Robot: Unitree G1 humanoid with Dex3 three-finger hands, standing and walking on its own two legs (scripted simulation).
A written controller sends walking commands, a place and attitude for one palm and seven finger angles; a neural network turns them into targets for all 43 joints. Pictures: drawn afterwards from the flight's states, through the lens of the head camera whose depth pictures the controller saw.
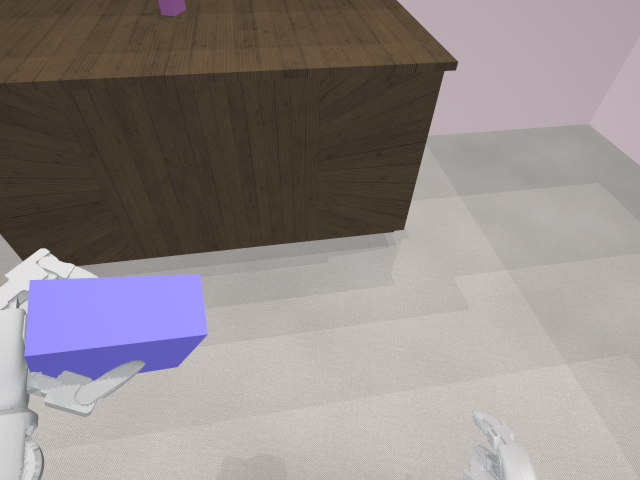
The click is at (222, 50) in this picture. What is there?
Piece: table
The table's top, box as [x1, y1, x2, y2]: [0, 0, 457, 92]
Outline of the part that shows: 0,0 0,92 454,70 457,64 457,61 396,0 184,0 186,9 176,16 162,15 160,13 157,0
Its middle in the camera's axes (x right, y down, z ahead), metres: -0.41 -0.68 +1.26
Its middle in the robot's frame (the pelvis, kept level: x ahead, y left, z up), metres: +1.38 +0.49 +0.02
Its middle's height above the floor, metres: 0.79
